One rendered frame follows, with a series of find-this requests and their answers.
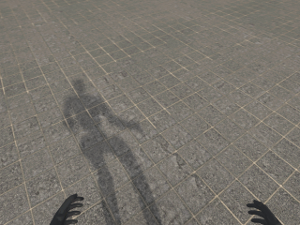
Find left robot hand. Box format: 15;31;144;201
50;193;84;225

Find right robot hand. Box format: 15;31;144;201
247;200;282;225

